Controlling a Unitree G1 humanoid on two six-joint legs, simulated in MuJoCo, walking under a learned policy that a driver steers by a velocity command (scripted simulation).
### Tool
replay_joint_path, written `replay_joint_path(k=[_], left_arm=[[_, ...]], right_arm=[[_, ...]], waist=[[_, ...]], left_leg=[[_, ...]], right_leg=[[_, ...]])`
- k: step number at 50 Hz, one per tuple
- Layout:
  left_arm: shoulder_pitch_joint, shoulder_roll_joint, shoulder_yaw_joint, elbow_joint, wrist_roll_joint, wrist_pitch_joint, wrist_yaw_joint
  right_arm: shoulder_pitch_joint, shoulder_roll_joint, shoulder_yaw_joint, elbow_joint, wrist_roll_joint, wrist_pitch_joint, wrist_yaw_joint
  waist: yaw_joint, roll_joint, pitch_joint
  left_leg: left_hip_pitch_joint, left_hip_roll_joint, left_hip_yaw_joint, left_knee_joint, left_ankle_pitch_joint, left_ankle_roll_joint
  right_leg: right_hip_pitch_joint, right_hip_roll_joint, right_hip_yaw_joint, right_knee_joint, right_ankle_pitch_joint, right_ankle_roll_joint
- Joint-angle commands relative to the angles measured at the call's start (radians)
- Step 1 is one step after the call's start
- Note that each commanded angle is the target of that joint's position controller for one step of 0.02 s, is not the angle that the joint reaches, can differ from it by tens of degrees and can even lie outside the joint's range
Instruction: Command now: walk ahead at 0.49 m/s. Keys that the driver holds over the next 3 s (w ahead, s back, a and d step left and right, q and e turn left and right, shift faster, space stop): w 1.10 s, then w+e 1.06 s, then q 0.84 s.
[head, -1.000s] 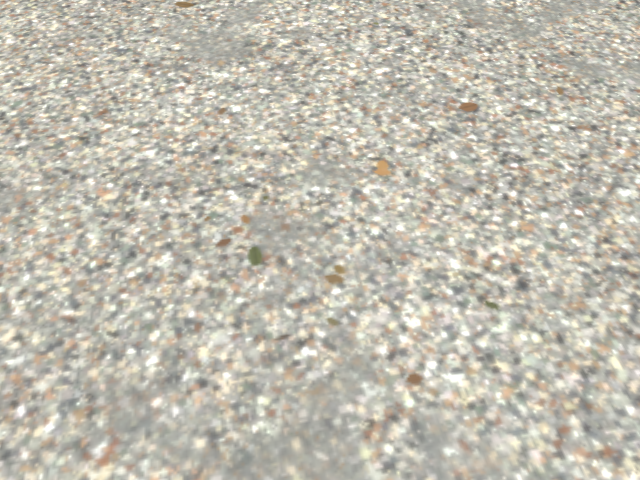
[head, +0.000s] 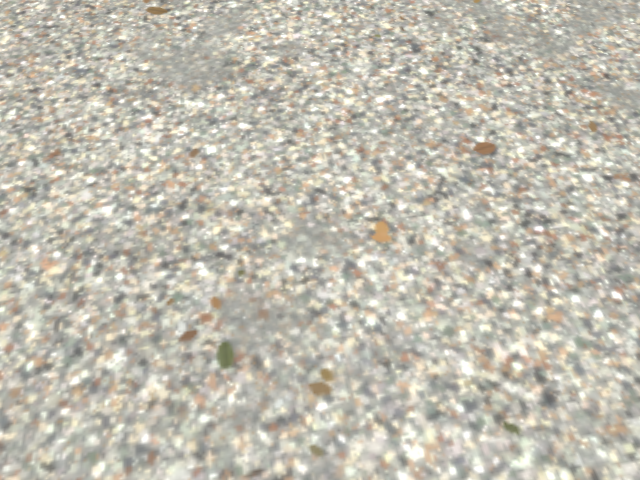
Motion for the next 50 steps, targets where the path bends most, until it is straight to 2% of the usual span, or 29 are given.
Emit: replay_joint_path(k=[1, 2, 3, 4, 5, 7, 9, 11, 15, 18, 20, 22, 23, 24, 25, 26, 27, 28, 29, 30, 32, 34, 36, 39, 42, 47, 50], left_arm=[[-0.048, 0.148, 0.034, -0.107, 0.012, -0.015, -0.011], [-0.091, 0.143, 0.037, -0.114, 0.015, -0.017, -0.015], [-0.088, 0.125, 0.036, -0.108, 0.020, -0.007, -0.018], [-0.063, 0.095, 0.030, -0.103, 0.027, 0.007, -0.026], [-0.058, 0.070, 0.026, -0.099, 0.028, 0.017, -0.031], [-0.104, 0.062, 0.026, -0.116, 0.028, 0.028, -0.037], [-0.208, 0.075, 0.028, -0.151, 0.027, 0.034, -0.040], [-0.307, 0.081, 0.028, -0.181, 0.022, 0.035, -0.041], [-0.451, 0.064, 0.018, -0.219, 0.011, 0.032, -0.044], [-0.537, 0.067, 0.015, -0.243, 0.011, 0.030, -0.042], [-0.574, 0.074, 0.017, -0.260, 0.011, 0.024, -0.041], [-0.553, 0.084, 0.021, -0.262, 0.011, 0.015, -0.038], [-0.495, 0.094, 0.028, -0.245, 0.011, 0.010, -0.033], [-0.382, 0.111, 0.038, -0.208, 0.012, 0.003, -0.025], [-0.205, 0.138, 0.054, -0.148, 0.021, -0.007, -0.015], [-0.022, 0.216, 0.078, -0.110, 0.047, -0.014, -0.002], [0.020, 0.296, 0.100, -0.101, 0.056, -0.008, -0.006], [-0.038, 0.234, 0.092, -0.101, 0.012, 0.004, -0.019], [-0.148, 0.187, 0.077, -0.112, 0.002, 0.002, -0.022], [-0.201, 0.135, 0.066, -0.115, 0.005, -0.007, -0.027], [-0.210, 0.071, 0.046, -0.088, 0.005, -0.019, -0.021], [-0.153, 0.078, 0.045, -0.057, 0.002, -0.033, -0.017], [-0.115, 0.108, 0.049, -0.036, -0.001, -0.039, -0.016], [-0.061, 0.109, 0.044, -0.019, 0.000, -0.037, -0.016], [-0.012, 0.108, 0.038, -0.005, 0.000, -0.036, -0.014], [0.072, 0.119, 0.038, 0.029, 0.011, -0.030, -0.002], [0.058, 0.133, 0.043, 0.039, 0.019, -0.024, 0.008]], right_arm=[[0.220, -0.141, -0.049, 0.043, 0.031, 0.004, 0.001], [0.184, -0.095, -0.038, 0.046, 0.024, -0.006, 0.006], [0.191, -0.069, -0.028, 0.061, 0.019, -0.017, 0.005], [0.208, -0.050, -0.020, 0.081, 0.019, -0.025, 0.000], [0.235, -0.051, -0.018, 0.099, 0.020, -0.036, -0.001], [0.281, -0.080, -0.022, 0.126, 0.023, -0.049, -0.001], [0.317, -0.097, -0.023, 0.141, 0.024, -0.050, 0.000], [0.360, -0.094, -0.018, 0.153, 0.027, -0.047, 0.001], [0.444, -0.091, -0.010, 0.179, 0.026, -0.046, -0.006], [0.496, -0.093, -0.005, 0.199, 0.016, -0.041, -0.015], [0.512, -0.102, -0.006, 0.211, 0.007, -0.037, -0.022], [0.488, -0.115, -0.009, 0.215, 0.003, -0.035, -0.029], [0.466, -0.123, -0.011, 0.214, 0.003, -0.035, -0.031], [0.452, -0.133, -0.013, 0.215, 0.004, -0.034, -0.031], [0.430, -0.133, -0.012, 0.211, 0.011, -0.032, -0.028], [0.416, -0.106, -0.002, 0.177, 0.022, -0.037, -0.025], [0.541, -0.006, 0.013, 0.169, 0.058, -0.034, -0.015], [0.476, -0.117, -0.017, 0.178, 0.028, -0.032, -0.020], [0.386, -0.111, -0.021, 0.143, 0.025, -0.036, -0.016], [0.337, -0.092, -0.018, 0.132, 0.021, -0.039, -0.013], [0.337, -0.057, -0.017, 0.134, -0.002, -0.014, -0.001], [0.340, -0.032, -0.017, 0.132, -0.007, 0.005, 0.011], [0.277, -0.033, -0.018, 0.109, -0.009, 0.017, 0.018], [0.127, -0.045, -0.017, 0.057, -0.003, 0.022, 0.021], [0.005, -0.034, -0.007, 0.018, 0.007, 0.018, 0.023], [-0.127, -0.045, -0.003, -0.026, 0.010, 0.012, 0.019], [-0.119, -0.060, -0.011, -0.037, 0.010, 0.000, 0.016]], waist=[[-0.082, 0.040, -0.088], [-0.056, -0.008, -0.022], [-0.025, -0.018, -0.001], [0.002, -0.003, -0.005], [0.011, 0.005, -0.006], [0.015, 0.019, 0.007], [-0.001, 0.028, 0.031], [-0.028, 0.031, 0.040], [-0.078, 0.052, 0.032], [-0.106, 0.062, 0.035], [-0.110, 0.067, 0.039], [-0.079, 0.073, 0.031], [-0.046, 0.081, 0.003], [0.001, 0.084, -0.053], [0.077, 0.061, -0.142], [0.140, -0.009, -0.267], [0.081, -0.236, -0.385], [0.076, -0.076, -0.323], [0.030, -0.063, -0.170], [0.007, -0.021, -0.099], [-0.050, -0.039, -0.056], [-0.066, -0.047, -0.056], [-0.070, -0.050, -0.029], [-0.043, -0.054, 0.011], [-0.012, -0.060, 0.023], [0.027, -0.069, 0.041], [0.002, -0.068, 0.036]], left_leg=[[0.477, 0.413, -0.668, -0.386, -0.341, 0.202], [0.356, 0.372, -0.580, -0.424, -0.237, 0.168], [0.280, 0.333, -0.492, -0.435, -0.115, 0.136], [0.225, 0.302, -0.423, -0.453, -0.052, 0.112], [0.204, 0.287, -0.378, -0.462, 0.014, 0.105], [0.197, 0.265, -0.308, -0.483, 0.088, 0.099], [0.219, 0.246, -0.265, -0.506, 0.121, 0.084], [0.263, 0.226, -0.231, -0.503, 0.205, 0.059], [0.358, 0.212, -0.189, -0.474, 0.333, 0.014], [0.474, 0.235, -0.191, -0.437, 0.415, 0.022], [0.551, 0.265, -0.197, -0.401, 0.480, 0.038], [0.586, 0.287, -0.188, -0.340, 0.618, 0.036], [0.580, 0.286, -0.174, -0.274, 0.755, 0.024], [0.570, 0.276, -0.163, -0.154, 0.859, 0.012], [0.487, 0.243, -0.131, 0.034, 0.811, -0.007], [0.269, 0.200, -0.102, 0.315, 0.485, -0.023], [-0.093, 0.006, -0.048, 0.694, -0.295, -0.069], [-0.182, 0.040, -0.180, 0.764, -0.313, -0.050], [-0.213, 0.086, -0.182, 0.731, -0.214, -0.048], [-0.185, 0.118, -0.176, 0.680, -0.154, -0.052], [-0.097, 0.154, -0.167, 0.592, -0.118, -0.071], [-0.077, 0.153, -0.146, 0.555, -0.104, -0.087], [-0.130, 0.167, -0.126, 0.506, -0.051, -0.102], [-0.214, 0.183, -0.098, 0.373, 0.062, -0.122], [-0.196, 0.168, -0.070, 0.200, 0.149, -0.128], [-0.204, 0.138, -0.051, 0.047, 0.144, -0.102], [-0.146, 0.111, -0.044, -0.018, 0.042, -0.062]], right_leg=[[-0.596, -0.092, 0.066, 0.430, 0.136, -0.025], [-0.554, -0.119, 0.062, 0.369, 0.175, -0.025], [-0.501, -0.144, 0.064, 0.322, 0.189, -0.017], [-0.445, -0.158, 0.059, 0.278, 0.195, -0.002], [-0.427, -0.164, 0.047, 0.249, 0.202, 0.009], [-0.468, -0.182, 0.021, 0.188, 0.246, 0.027], [-0.550, -0.203, -0.004, 0.106, 0.332, 0.043], [-0.603, -0.206, -0.027, 0.000, 0.415, 0.057], [-0.598, -0.175, -0.066, -0.193, 0.522, 0.066], [-0.615, -0.148, -0.081, -0.282, 0.503, 0.056], [-0.622, -0.135, -0.081, -0.324, 0.447, 0.039], [-0.558, -0.111, -0.085, -0.372, 0.366, 0.009], [-0.464, -0.082, -0.096, -0.398, 0.322, -0.010], [-0.329, -0.049, -0.105, -0.432, 0.304, -0.032], [-0.103, -0.049, -0.096, -0.489, 0.355, -0.063], [0.173, -0.249, 0.115, -0.488, 0.277, -0.118], [0.418, -0.532, 0.607, -0.575, 0.252, -0.272], [0.339, -0.484, 0.647, -0.642, 0.213, -0.253], [0.191, -0.449, 0.477, -0.672, 0.245, -0.219], [0.070, -0.405, 0.376, -0.710, 0.352, -0.191], [-0.068, -0.323, 0.232, -0.752, 0.454, -0.130], [-0.095, -0.303, 0.177, -0.770, 0.542, -0.128], [-0.107, -0.288, 0.133, -0.799, 0.552, -0.127], [-0.090, -0.265, 0.094, -0.826, 0.579, -0.116], [-0.062, -0.250, 0.059, -0.827, 0.631, -0.099], [0.093, -0.294, 0.056, -0.791, 0.695, -0.108], [0.164, -0.322, 0.046, -0.712, 0.846, -0.100]])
